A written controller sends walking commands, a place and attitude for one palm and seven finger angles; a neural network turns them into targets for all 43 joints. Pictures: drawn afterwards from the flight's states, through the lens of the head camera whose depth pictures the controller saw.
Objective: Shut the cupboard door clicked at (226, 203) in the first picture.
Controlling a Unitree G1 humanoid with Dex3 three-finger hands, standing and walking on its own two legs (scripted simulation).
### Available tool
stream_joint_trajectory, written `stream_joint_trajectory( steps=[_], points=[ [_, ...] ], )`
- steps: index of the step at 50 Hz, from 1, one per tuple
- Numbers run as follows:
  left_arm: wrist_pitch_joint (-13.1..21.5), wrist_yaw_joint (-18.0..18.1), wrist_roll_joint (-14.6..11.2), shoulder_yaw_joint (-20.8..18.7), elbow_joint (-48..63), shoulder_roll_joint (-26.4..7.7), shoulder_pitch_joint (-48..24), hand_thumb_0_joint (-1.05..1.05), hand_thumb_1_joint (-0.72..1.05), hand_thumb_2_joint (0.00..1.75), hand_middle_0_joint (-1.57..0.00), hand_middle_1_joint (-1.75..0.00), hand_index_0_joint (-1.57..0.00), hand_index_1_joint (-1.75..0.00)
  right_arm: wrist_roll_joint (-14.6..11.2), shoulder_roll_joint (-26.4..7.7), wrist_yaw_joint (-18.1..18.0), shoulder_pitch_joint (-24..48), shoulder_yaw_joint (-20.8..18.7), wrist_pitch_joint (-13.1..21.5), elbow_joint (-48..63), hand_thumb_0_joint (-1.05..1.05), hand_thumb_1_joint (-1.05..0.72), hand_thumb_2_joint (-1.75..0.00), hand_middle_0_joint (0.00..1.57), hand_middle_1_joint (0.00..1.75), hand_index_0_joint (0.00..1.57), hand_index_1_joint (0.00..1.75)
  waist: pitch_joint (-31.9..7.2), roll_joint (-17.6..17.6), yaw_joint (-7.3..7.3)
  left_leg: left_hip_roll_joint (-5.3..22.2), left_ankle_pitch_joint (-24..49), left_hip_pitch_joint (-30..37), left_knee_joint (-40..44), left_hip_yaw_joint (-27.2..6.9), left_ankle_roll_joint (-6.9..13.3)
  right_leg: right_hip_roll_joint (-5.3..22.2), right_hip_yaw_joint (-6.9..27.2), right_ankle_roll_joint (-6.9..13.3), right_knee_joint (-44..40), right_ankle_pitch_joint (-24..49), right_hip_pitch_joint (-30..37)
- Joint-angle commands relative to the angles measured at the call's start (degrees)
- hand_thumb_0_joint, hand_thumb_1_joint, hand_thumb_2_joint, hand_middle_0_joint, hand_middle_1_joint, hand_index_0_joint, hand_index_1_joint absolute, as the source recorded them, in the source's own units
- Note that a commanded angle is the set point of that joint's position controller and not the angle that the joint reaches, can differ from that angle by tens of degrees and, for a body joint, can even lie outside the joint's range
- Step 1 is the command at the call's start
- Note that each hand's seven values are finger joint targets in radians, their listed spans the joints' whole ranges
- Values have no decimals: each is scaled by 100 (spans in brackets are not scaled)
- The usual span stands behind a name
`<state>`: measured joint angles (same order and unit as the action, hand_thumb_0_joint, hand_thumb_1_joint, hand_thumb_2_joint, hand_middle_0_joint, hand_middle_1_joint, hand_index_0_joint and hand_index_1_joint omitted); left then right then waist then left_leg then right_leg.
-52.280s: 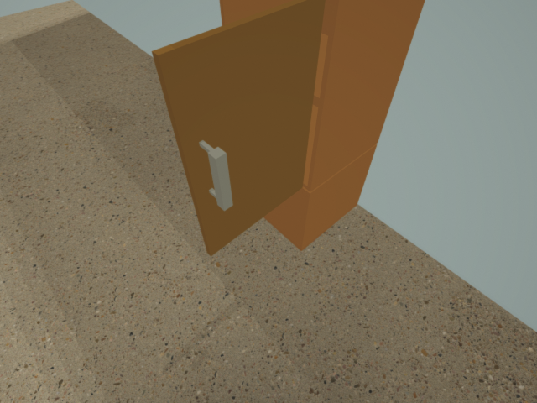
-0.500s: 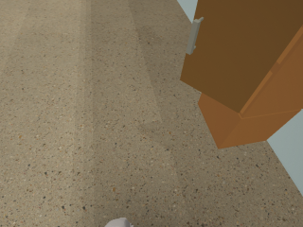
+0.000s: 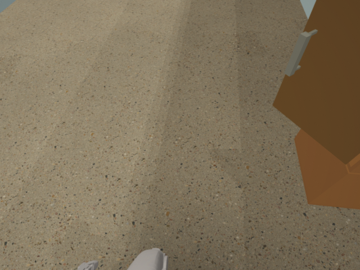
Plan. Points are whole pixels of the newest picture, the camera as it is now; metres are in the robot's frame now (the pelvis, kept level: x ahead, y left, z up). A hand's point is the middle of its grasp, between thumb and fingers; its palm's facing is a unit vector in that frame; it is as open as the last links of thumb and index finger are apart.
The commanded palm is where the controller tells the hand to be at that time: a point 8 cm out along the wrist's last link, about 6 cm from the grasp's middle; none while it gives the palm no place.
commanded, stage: walk to a spot facing it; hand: left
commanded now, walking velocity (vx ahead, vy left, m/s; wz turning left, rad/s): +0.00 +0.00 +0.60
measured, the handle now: (301, 53) +0.80 -0.42 -0.02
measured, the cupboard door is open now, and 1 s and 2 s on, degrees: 39 39 39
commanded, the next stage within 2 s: turn to face it in 0.80 s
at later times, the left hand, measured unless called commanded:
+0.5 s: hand out of the picture +0.10 +0.26 -0.15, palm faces +0.29 -0.92 -0.27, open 7.4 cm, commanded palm none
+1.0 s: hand out of the picture +0.11 +0.25 -0.20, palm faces +0.61 -0.76 -0.24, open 7.3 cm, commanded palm none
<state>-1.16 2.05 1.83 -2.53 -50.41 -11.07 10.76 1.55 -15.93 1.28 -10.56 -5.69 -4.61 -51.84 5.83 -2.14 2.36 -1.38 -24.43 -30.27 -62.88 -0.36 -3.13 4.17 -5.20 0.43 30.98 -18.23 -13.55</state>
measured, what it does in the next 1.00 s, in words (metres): walks ahead, turning left: left foot, then right foot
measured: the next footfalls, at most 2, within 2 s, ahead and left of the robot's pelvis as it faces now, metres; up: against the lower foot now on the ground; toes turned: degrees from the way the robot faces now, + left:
left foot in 0.20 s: +0.02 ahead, +0.14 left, +0.00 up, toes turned +14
right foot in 0.56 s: +0.26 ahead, -0.07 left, +0.00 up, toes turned +14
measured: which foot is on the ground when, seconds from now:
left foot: up 0.00-0.18, down 0.20-0.56, up 0.58-0.92, down 0.94-1.00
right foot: down 0.00-0.20, up 0.22-0.54, down 0.56-0.94, up 0.96-1.00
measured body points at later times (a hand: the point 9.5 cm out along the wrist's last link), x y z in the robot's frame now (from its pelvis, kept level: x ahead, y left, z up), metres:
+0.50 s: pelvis +0.09 +0.02 +0.00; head +0.13 +0.03 +0.44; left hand +0.09 +0.31 -0.13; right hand +0.18 -0.21 -0.16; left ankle -0.02 +0.13 -0.74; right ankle +0.19 -0.09 -0.71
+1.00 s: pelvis +0.22 +0.08 -0.02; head +0.26 +0.13 +0.42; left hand +0.08 +0.29 -0.18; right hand +0.49 -0.04 -0.14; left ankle +0.23 +0.18 -0.74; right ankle +0.23 -0.08 -0.70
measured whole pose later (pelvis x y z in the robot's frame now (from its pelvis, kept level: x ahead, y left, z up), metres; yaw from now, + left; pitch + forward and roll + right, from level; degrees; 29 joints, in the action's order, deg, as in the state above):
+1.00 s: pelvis +0.22 +0.08 -0.02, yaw +35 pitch +0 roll -1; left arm -1.2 1.6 1.2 -3.6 -53.8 -13.0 17.2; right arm 1.7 -13.5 1.5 -3.9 -2.1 -0.3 -48.1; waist 7.6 2.0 -1.9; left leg 1.0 -14.5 -25.0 -39.7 6.8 4.6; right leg 8.2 -9.8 -2.9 54.4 -33.3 -16.5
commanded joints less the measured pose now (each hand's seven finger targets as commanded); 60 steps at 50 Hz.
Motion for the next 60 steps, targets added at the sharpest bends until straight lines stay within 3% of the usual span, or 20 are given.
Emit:
stream_joint_trajectory(
  steps=[1,8,9,10,11,15,25,26,27,28,29,33,38,43,45,46,47,48,51,60],
  points=[
    [149,45,-8,-335,266,-1232,575,0,90,90,-20,-30,-20,-30,-61,-78,39,409,91,147,536,0,-90,-90,20,30,20,30,-656,1279,-389,164,-183,-19,915,347,-35,1413,506,677,-533,3991,1224],
    [144,-97,-17,-451,176,-1411,681,0,90,90,-20,-30,-20,-30,-44,-230,46,166,138,312,571,0,-90,-90,20,30,20,30,-778,1154,-245,126,171,1650,3201,805,268,1584,169,364,-241,1335,581],
    [137,-139,-63,-437,208,-1287,614,0,90,90,-20,-30,-20,-30,-27,-538,43,-359,64,376,421,0,-90,-90,20,30,20,30,-962,351,82,364,482,2887,3999,261,466,1313,-225,67,798,749,-366],
    [134,-233,-93,-351,462,-875,482,0,90,90,-20,-30,-20,-30,60,-1296,-6,-941,-143,405,287,0,-90,-90,20,30,20,30,-1115,-1699,402,2008,722,4051,4313,-2165,1215,378,-777,-408,2462,-1406,-2244],
    [143,-238,-4,-200,863,-841,-456,0,90,90,-20,-30,-20,-30,18,-1464,-59,-1583,-159,398,95,0,-90,-90,20,30,20,30,-740,-1288,741,2582,1078,3929,4627,-2906,1755,262,-133,-359,3227,-1901,-3119],
    [147,-324,-10,-311,557,-891,-388,0,90,90,-20,-30,-20,-30,28,-878,-185,-596,57,531,323,0,-90,-90,20,30,20,30,-55,-809,109,1663,209,2382,4933,-1933,1381,404,470,-360,3328,-434,-2723],
    [239,-401,-36,-284,366,-780,240,0,90,90,-20,-30,-20,-30,2,-851,-160,-327,10,583,135,0,-90,-90,20,30,20,30,-292,-433,-376,1050,566,1214,4225,-1322,1179,-286,-100,-443,418,587,-63],
    [293,-372,-32,-353,227,-961,774,0,90,90,-20,-30,-20,-30,-35,-761,-141,-202,12,586,146,0,-90,-90,20,30,20,30,-429,-58,-669,754,346,565,3583,-1121,1002,-224,95,-359,-43,543,986],
    [376,-299,14,-477,44,-1443,1591,0,90,90,-20,-30,-20,-30,-104,-424,-110,-226,78,621,233,0,-90,-90,20,30,20,30,-956,1154,-1025,150,-174,-364,2062,-501,701,817,1252,-55,-831,-677,2314],
    [378,-223,35,-558,3,-1923,2048,0,90,90,-20,-30,-20,-30,-117,-108,-116,-319,128,647,407,0,-90,-90,20,30,20,30,-1358,2464,-1136,-384,-1405,-912,76,-61,485,2388,3421,482,-1889,-1591,2549],
    [362,-161,-12,-494,61,-1702,1653,0,90,90,-20,-30,-20,-30,-41,-390,-102,-269,43,599,360,0,-90,-90,20,30,20,30,-943,2174,-864,66,-1014,-1036,-941,-427,510,2467,3683,645,-2077,-2000,1732],
    [425,-64,-5,-265,227,-783,572,0,90,90,-20,-30,-20,-30,-32,44,38,-128,131,461,105,0,-90,-90,20,30,20,30,-404,981,-239,621,290,-589,-865,-140,255,1769,749,527,-1513,1477,496],
    [420,-39,-23,-268,24,-847,786,0,90,90,-20,-30,-20,-30,-36,292,126,30,221,306,210,0,-90,-90,20,30,20,30,-531,1123,-197,491,594,-238,694,472,159,1539,-517,386,-1120,3757,955],
    [314,-34,-7,-365,107,-1112,702,0,90,90,-20,-30,-20,-30,-36,156,150,336,232,334,519,0,-90,-90,20,30,20,30,-516,1119,-259,298,669,432,2119,823,323,1719,-694,371,-506,4016,1042],
    [279,-41,-37,-409,188,-1217,595,0,90,90,-20,-30,-20,-30,1,-135,111,-244,170,375,449,0,-90,-90,20,30,20,30,-907,896,80,102,1360,1643,2997,854,424,1581,-901,178,535,3809,717],
    [255,-55,-60,-337,200,-1026,716,0,90,90,-20,-30,-20,-30,46,-522,73,-767,99,441,317,0,-90,-90,20,30,20,30,-1364,-74,277,713,2929,2937,3502,91,659,1173,-966,-103,1753,2380,-186],
    [213,-76,-158,-198,341,-608,886,0,90,90,-20,-30,-20,-30,55,-1212,-22,-1195,-33,490,270,0,-90,-90,20,30,20,30,-1825,-1730,390,2530,5722,3880,3722,-2189,1654,205,-692,-459,3275,-2034,-1699],
    [157,7,-99,-137,448,-655,739,0,90,90,-20,-30,-20,-30,-18,-1286,-99,-1240,35,437,229,0,-90,-90,20,30,20,30,-1928,-744,390,2863,5244,3456,3763,-1938,1960,225,200,-268,3648,-2312,-1483],
    [51,-19,-80,-89,6,-501,673,0,90,90,-20,-30,-20,-30,-9,-566,-298,-20,259,518,409,0,-90,-90,20,30,20,30,-1098,-859,-74,2221,3193,2206,4260,-1080,1518,320,630,-278,3342,-1273,-1424],
    [-107,-227,-7,-154,-358,-336,1001,0,90,90,-20,-30,-20,-30,-40,-597,-297,541,164,311,104,0,-90,-90,20,30,20,30,-526,-340,-394,1889,1343,1510,4003,218,997,-277,26,-212,679,176,-289]
  ],
)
